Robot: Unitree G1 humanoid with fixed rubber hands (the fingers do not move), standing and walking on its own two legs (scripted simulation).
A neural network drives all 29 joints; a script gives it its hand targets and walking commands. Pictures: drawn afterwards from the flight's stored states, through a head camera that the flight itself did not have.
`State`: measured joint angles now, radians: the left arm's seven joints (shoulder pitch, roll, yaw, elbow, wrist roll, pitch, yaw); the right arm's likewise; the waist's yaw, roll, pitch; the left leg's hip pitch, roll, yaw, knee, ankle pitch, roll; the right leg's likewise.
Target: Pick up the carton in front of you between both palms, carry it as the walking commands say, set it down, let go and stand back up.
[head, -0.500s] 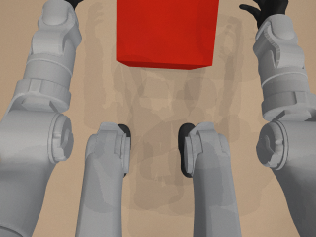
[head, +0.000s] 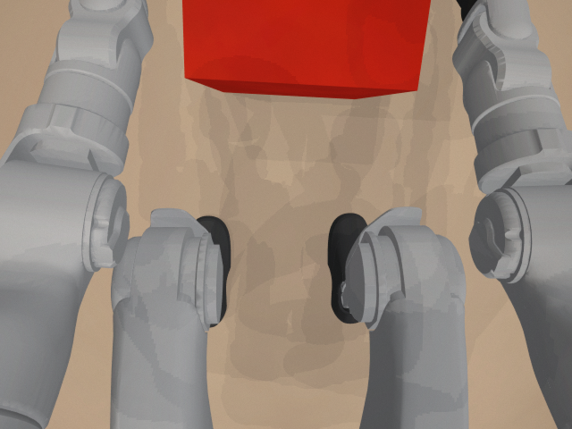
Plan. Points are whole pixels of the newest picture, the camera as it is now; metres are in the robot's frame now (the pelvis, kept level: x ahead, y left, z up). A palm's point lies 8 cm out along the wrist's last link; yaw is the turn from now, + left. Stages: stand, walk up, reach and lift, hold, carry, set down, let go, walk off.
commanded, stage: reach and lift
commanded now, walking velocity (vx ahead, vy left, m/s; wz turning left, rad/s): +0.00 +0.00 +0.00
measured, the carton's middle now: (299, 0) +0.54 -0.02 -0.24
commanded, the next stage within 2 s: none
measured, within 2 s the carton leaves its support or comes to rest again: leaves its support in 0.66 s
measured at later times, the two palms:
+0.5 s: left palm out of the picture +0.55 +0.13 -0.17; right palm out of the picture +0.54 -0.17 -0.17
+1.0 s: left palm out of the picture +0.51 +0.13 +0.00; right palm out of the picture +0.49 -0.17 +0.00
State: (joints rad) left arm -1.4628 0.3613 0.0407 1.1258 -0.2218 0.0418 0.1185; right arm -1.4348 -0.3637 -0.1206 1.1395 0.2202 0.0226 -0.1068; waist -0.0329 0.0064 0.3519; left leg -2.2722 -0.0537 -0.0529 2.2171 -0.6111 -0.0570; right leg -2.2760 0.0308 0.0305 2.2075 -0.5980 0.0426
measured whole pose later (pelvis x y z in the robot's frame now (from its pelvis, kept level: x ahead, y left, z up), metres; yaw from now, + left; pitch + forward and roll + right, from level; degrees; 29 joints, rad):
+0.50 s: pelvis -0.01 +0.00 +0.00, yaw +0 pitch +37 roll -1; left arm -1.54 0.29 0.19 1.15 -0.07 0.12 0.12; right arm -1.51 -0.28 -0.24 1.13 0.07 0.12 -0.10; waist -0.04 0.02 0.38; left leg -2.26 -0.07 -0.05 2.20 -0.58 -0.05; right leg -2.26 0.03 0.04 2.19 -0.57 0.05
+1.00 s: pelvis -0.01 +0.00 +0.07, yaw +0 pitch +43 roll +0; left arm -1.19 0.05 0.46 0.84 0.19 0.33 0.09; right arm -1.15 -0.07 -0.48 0.80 -0.19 0.34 -0.06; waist -0.03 0.02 -0.10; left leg -2.17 -0.12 -0.08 1.95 -0.53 -0.08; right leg -2.18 0.09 0.08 1.94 -0.52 0.07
